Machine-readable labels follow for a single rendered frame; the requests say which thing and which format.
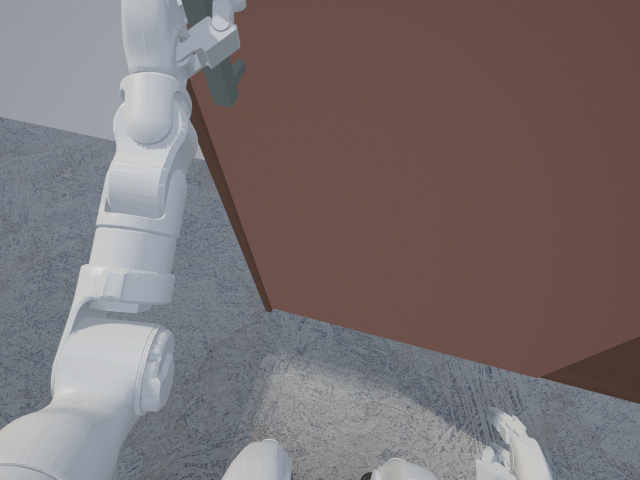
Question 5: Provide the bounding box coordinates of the robot left upper arm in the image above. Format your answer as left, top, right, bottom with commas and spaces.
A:
0, 317, 174, 480

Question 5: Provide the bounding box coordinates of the robot left forearm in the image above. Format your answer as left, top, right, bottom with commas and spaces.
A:
51, 72, 198, 399

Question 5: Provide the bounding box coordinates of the robot left hand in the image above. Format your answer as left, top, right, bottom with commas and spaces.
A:
121, 0, 246, 88

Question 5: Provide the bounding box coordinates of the wardrobe door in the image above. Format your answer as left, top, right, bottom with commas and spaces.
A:
186, 0, 640, 378
558, 336, 640, 391

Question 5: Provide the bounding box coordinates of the robot left thigh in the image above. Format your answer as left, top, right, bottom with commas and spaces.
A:
222, 442, 292, 480

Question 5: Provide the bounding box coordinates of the robot right hand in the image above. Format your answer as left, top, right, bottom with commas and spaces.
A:
476, 406, 553, 480

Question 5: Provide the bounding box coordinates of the handle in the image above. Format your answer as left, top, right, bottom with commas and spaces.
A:
181, 0, 246, 108

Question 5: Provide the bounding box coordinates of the robot right shin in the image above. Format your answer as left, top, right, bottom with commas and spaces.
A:
382, 458, 406, 467

